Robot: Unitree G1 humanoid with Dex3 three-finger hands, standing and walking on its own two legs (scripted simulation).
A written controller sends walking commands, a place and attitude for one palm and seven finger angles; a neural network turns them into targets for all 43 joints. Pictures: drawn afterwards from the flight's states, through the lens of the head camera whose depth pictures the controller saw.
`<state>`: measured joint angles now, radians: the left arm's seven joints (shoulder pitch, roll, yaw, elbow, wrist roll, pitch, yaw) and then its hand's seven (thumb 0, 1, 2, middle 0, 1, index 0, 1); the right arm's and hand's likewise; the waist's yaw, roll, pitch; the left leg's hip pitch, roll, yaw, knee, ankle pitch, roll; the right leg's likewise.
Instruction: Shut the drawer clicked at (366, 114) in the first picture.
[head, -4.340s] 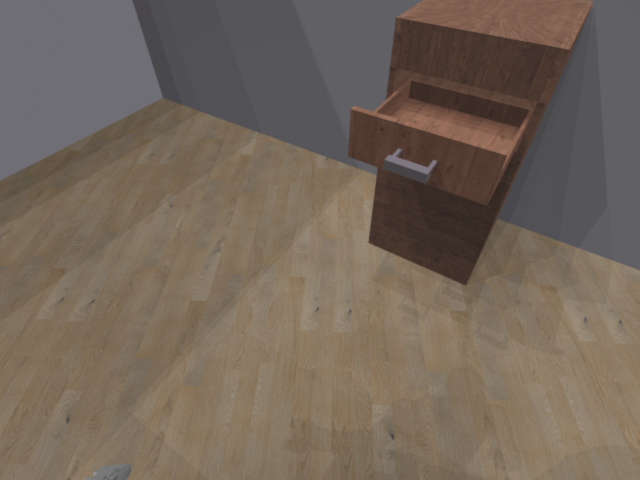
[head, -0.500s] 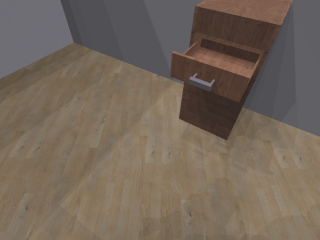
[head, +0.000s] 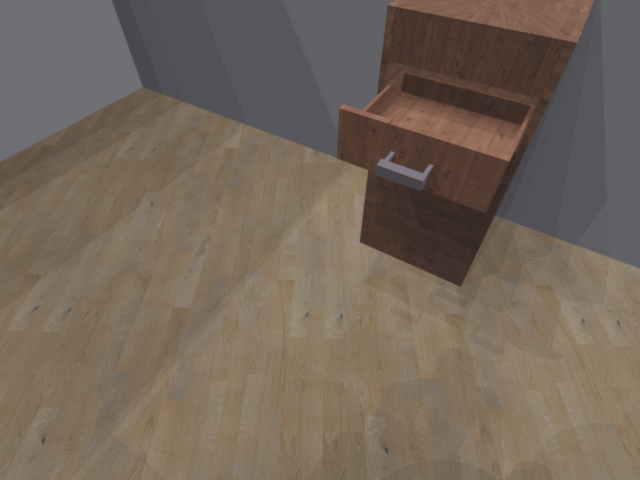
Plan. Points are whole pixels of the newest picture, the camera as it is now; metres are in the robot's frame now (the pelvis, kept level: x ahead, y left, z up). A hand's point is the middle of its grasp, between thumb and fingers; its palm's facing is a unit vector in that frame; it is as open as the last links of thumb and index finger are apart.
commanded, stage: turn to face it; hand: left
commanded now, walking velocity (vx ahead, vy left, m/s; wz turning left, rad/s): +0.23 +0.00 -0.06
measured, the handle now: (405, 168) +0.76 -0.12 -0.07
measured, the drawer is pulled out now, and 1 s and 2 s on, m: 0.28 0.28 0.28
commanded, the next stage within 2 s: take the last steps up to it in 0.78 s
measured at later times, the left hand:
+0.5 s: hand (173, 438) +0.20 +0.25 -0.16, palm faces -0.14 -0.97 -0.21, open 7.4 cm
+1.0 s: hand (227, 407) +0.25 +0.17 -0.16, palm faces -0.37 -0.91 -0.18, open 7.3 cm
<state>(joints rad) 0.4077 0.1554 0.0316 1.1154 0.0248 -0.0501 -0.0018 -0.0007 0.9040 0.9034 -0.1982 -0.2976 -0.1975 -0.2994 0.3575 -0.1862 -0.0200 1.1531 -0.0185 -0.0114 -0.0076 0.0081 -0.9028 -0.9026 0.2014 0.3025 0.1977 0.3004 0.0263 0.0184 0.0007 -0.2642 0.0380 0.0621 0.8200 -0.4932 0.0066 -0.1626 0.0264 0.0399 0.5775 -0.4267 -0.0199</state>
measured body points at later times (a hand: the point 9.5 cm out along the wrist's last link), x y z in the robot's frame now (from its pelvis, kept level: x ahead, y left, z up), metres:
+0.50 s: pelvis +0.10 +0.06 +0.01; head +0.12 +0.08 +0.46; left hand +0.21 +0.30 -0.15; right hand +0.15 -0.19 -0.12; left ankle +0.14 +0.13 -0.73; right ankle +0.08 -0.07 -0.65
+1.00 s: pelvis +0.11 +0.04 +0.01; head +0.13 +0.04 +0.46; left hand +0.27 +0.22 -0.14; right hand +0.02 -0.19 -0.14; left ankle +0.14 +0.16 -0.70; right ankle +0.09 -0.07 -0.73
